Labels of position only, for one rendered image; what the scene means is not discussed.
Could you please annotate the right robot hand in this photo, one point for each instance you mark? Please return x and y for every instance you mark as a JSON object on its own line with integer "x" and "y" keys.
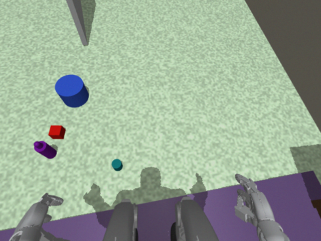
{"x": 257, "y": 207}

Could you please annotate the left robot arm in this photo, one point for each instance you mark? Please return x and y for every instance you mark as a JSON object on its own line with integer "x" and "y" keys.
{"x": 26, "y": 234}

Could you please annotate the left robot hand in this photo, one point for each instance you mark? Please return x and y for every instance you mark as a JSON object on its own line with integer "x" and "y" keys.
{"x": 37, "y": 215}

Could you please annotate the bookshelf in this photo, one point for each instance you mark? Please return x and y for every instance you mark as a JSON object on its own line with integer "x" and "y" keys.
{"x": 317, "y": 204}

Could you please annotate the right robot arm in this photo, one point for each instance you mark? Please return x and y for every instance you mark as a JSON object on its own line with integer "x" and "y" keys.
{"x": 269, "y": 230}

